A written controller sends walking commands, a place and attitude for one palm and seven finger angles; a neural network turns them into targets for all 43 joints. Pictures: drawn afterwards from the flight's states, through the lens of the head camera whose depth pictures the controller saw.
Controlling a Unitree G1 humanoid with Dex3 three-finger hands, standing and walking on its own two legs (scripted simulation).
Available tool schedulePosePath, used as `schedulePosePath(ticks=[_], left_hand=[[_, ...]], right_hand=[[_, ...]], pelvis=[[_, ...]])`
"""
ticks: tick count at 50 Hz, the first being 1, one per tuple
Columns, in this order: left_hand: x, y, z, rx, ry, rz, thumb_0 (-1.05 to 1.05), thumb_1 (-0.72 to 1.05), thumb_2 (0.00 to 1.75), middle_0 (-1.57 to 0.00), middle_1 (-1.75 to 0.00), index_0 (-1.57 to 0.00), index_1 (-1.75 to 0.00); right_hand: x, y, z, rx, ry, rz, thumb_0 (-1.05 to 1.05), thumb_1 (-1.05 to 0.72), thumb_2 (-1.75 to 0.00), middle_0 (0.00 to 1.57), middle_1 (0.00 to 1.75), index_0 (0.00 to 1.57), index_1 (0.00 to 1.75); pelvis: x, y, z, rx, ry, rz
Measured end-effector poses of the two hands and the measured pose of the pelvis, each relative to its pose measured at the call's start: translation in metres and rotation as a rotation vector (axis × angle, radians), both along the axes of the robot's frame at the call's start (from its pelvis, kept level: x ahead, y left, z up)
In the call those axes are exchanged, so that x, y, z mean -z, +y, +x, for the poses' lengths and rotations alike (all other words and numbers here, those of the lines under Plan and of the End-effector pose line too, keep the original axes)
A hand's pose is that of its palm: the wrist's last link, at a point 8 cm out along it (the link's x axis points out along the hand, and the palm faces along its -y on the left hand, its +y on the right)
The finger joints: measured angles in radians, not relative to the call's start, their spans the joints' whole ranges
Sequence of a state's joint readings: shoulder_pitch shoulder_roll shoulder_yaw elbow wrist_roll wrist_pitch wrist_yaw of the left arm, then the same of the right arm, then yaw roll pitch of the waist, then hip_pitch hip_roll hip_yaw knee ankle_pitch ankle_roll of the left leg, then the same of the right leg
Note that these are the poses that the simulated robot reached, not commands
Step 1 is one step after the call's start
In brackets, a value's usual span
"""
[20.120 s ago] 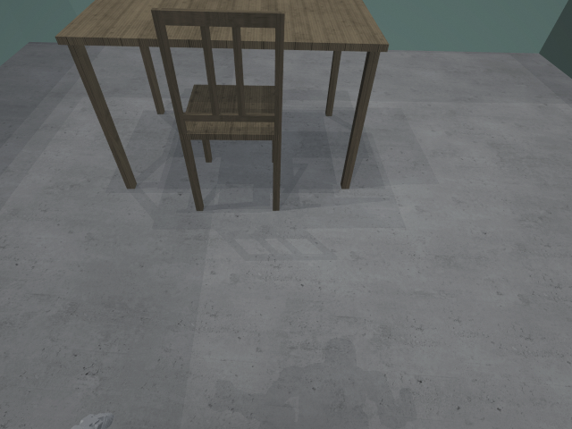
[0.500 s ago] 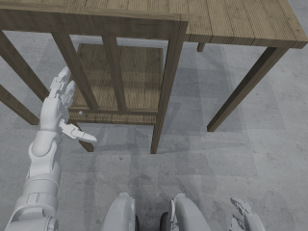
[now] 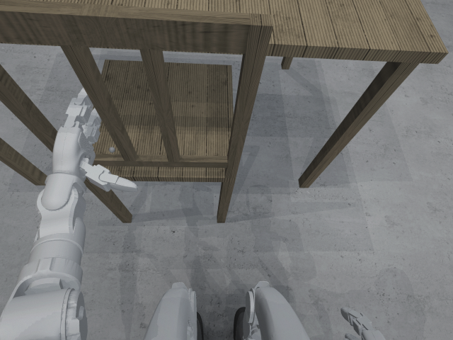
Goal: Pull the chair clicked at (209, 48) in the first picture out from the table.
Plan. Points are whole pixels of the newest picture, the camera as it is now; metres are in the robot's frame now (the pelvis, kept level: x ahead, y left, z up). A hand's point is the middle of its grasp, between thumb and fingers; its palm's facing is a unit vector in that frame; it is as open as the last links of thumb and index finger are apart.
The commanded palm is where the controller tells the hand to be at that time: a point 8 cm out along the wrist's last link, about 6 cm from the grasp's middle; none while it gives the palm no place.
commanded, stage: push the fingers through the gap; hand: left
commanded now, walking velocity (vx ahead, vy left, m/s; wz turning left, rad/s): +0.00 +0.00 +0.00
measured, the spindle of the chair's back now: (109, 115) +0.50 +0.21 +0.03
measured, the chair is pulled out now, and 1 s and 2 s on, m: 0.00 0.00 0.00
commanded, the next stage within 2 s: hook a spindle and tug to test in 0.78 s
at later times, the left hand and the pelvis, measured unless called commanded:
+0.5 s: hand (117, 128) +0.47 +0.20 +0.02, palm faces +0.00 -1.00 -0.04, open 16.9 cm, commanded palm +0.45 +0.23 +0.02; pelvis +0.00 +0.00 -0.01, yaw -1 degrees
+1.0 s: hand (118, 131) +0.47 +0.19 +0.02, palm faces -0.01 -1.00 -0.04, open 16.8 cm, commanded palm +0.45 +0.23 +0.02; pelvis +0.00 +0.00 +0.00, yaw +0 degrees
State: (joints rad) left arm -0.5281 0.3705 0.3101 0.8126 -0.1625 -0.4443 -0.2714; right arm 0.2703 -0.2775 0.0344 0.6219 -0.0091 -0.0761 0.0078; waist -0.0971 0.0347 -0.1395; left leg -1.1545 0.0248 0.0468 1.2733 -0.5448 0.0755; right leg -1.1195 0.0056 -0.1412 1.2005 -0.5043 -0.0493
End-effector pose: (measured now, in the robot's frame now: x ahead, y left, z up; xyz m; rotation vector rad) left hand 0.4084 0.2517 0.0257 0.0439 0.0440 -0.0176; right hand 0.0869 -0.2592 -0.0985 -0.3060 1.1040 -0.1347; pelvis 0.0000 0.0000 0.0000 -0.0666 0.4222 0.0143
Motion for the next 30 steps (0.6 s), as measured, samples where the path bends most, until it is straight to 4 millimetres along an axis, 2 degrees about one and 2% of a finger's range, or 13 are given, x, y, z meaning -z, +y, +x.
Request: schedulePosePath(ticks=[9,21,30], left_hand=[[0.000,0.000,0.016,-0.020,-0.012,-0.002,-0.01,-0.49,0.30,-0.06,-0.08,-0.06,-0.08],[-0.001,-0.005,0.040,-0.016,-0.015,-0.007,-0.01,-0.49,0.30,-0.06,-0.08,-0.06,-0.08],[0.002,-0.004,0.040,-0.015,-0.002,0.005,-0.01,-0.49,0.30,-0.06,-0.08,-0.06,-0.08]], right_hand=[[0.003,0.002,-0.010,0.007,0.034,-0.001,0.01,-0.90,-0.90,0.21,0.30,0.20,0.30],[0.009,0.002,-0.033,0.043,0.115,0.002,0.01,-0.90,-0.90,0.21,0.30,0.20,0.30],[0.009,0.001,-0.044,0.064,0.154,0.012,0.01,-0.90,-0.90,0.21,0.30,0.20,0.30]], pelvis=[[0.003,0.001,-0.002,0.002,0.011,-0.003],[0.006,0.002,-0.002,0.009,0.033,-0.005],[0.005,0.001,-0.001,0.013,0.036,-0.004]])
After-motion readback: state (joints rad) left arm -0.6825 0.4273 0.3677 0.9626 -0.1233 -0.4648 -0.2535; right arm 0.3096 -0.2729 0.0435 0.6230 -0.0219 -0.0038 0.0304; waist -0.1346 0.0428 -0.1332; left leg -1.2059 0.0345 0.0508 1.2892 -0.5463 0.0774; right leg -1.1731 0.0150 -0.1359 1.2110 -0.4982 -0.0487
